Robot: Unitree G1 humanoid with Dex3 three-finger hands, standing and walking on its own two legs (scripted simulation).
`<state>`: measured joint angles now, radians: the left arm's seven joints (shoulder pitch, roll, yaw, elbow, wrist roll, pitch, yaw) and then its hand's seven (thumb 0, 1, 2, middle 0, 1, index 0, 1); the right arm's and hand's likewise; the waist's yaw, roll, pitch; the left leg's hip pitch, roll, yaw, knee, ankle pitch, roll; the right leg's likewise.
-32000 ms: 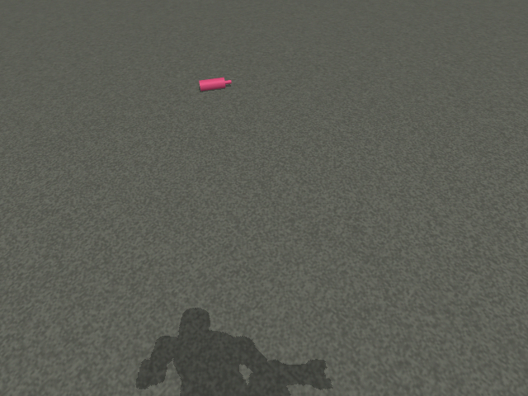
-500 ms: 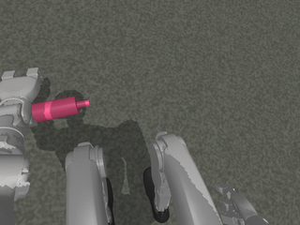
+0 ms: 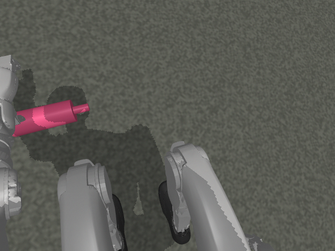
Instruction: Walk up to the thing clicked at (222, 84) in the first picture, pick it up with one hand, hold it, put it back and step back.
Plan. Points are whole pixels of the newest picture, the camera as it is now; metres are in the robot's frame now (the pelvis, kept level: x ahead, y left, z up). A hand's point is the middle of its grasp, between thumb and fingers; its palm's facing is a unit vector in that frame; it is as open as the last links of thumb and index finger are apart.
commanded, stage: home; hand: left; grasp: from above
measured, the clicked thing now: (52, 115) +0.49 +0.27 -0.31
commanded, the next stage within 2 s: none
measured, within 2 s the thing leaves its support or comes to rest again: neither
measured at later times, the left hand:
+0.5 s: hand out of the picture +0.30 +0.26 +0.07, palm faces -0.14 -0.76 -0.63, open 7.6 cm
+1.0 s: hand out of the picture +0.23 +0.22 +0.28, palm faces +0.21 -0.95 -0.22, open 7.4 cm
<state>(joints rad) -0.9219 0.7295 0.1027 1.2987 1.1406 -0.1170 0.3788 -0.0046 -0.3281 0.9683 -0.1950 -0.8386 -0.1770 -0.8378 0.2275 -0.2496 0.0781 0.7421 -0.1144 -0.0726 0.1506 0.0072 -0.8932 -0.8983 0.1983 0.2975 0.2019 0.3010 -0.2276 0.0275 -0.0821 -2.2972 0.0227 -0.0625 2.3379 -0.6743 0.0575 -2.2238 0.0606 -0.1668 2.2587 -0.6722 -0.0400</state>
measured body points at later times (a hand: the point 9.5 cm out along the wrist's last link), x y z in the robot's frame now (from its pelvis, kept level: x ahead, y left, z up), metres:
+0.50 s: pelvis +0.01 +0.00 +0.18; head +0.15 +0.05 +0.61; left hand +0.30 +0.30 +0.11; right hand +0.22 -0.24 +0.09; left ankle +0.08 +0.11 -0.32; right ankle +0.09 -0.10 -0.32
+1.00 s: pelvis +0.07 +0.01 +0.35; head +0.11 +0.03 +0.80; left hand +0.21 +0.27 +0.30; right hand +0.24 -0.20 +0.27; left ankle +0.08 +0.11 -0.32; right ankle +0.09 -0.10 -0.32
